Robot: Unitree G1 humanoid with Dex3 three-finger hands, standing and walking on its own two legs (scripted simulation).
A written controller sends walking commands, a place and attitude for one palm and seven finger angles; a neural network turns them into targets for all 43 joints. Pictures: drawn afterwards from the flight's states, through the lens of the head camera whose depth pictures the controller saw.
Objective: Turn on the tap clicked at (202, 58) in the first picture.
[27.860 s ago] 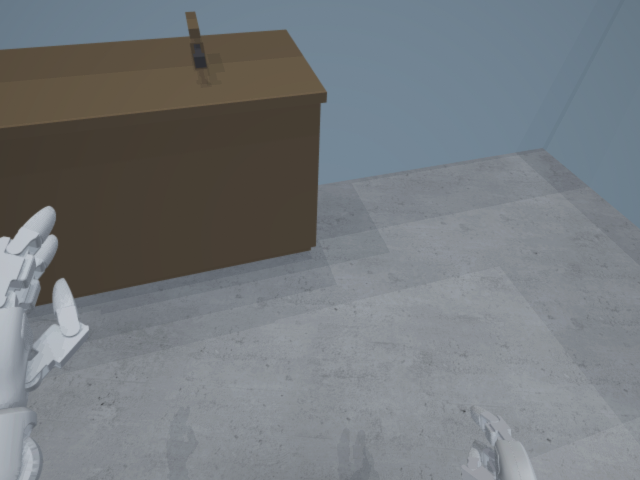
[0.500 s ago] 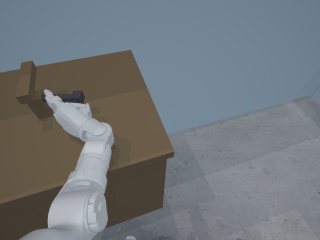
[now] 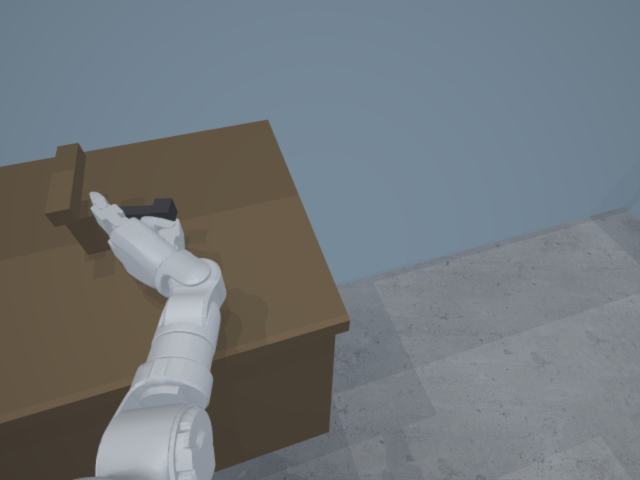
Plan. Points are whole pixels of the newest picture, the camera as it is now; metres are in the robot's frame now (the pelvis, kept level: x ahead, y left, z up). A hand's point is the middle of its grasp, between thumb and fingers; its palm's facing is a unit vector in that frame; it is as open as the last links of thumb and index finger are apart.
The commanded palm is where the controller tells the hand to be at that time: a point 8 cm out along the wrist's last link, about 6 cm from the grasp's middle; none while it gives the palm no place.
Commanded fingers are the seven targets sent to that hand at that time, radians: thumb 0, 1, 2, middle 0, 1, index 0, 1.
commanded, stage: lift the hand up off the lever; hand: left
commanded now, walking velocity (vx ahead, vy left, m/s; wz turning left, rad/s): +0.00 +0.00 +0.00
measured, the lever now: (164, 212) +0.46 +0.22 +0.08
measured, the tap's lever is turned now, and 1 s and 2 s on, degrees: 75 75 75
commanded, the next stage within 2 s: draw the hand back beside the body in 1.92 s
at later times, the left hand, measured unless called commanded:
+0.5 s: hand (167, 228) +0.40 +0.19 +0.11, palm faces +0.80 -0.60 -0.09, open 7.8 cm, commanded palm +0.35 +0.21 +0.11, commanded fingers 0.00 0.90 0.90 -0.15 -0.15 -0.15 -0.15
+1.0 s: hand (162, 219) +0.40 +0.19 +0.13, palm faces +0.79 -0.61 -0.09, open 7.8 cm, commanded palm +0.35 +0.21 +0.13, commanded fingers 0.00 0.90 0.90 -0.15 -0.15 -0.15 -0.15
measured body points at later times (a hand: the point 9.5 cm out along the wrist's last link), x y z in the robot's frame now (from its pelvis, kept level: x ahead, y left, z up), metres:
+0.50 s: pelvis +0.00 +0.00 +0.01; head +0.01 +0.00 +0.46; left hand +0.36 +0.22 +0.12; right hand +0.13 -0.23 -0.12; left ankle +0.02 +0.13 -0.71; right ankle -0.03 -0.08 -0.71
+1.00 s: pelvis -0.01 +0.01 +0.01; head +0.00 +0.00 +0.46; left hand +0.36 +0.22 +0.13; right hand +0.11 -0.23 -0.11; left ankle +0.02 +0.13 -0.71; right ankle -0.03 -0.08 -0.71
